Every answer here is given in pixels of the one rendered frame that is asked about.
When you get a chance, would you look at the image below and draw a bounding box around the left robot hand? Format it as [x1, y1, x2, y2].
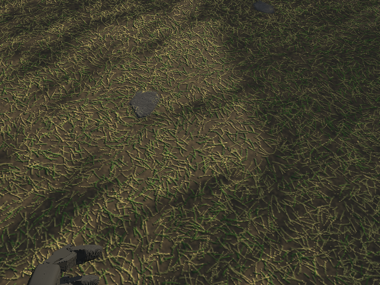
[27, 244, 103, 285]

